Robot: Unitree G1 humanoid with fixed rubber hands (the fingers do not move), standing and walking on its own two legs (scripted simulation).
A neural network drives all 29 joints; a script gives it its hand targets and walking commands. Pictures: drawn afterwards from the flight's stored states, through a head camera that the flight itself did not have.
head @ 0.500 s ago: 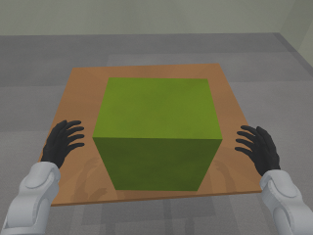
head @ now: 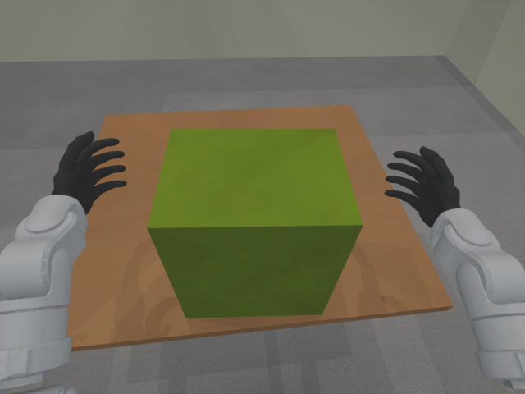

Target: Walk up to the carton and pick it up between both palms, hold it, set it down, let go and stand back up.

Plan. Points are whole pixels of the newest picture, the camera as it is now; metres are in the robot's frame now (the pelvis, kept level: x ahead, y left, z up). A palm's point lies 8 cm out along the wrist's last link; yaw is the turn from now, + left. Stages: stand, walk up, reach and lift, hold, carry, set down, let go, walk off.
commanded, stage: reach and lift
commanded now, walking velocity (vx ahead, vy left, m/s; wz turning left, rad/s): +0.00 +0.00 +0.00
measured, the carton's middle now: (254, 231) +0.37 +0.02 +0.01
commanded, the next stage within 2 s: none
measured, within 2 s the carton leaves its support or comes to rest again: neither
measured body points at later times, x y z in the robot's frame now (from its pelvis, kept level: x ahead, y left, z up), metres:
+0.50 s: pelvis -0.01 +0.00 +0.00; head -0.01 +0.02 +0.45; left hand +0.40 +0.27 +0.21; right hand +0.40 -0.23 +0.20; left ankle +0.01 +0.11 -0.75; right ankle -0.01 -0.10 -0.75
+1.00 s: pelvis -0.01 +0.00 +0.00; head +0.02 +0.01 +0.45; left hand +0.39 +0.25 +0.10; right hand +0.38 -0.22 +0.09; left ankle +0.01 +0.11 -0.75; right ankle -0.01 -0.10 -0.75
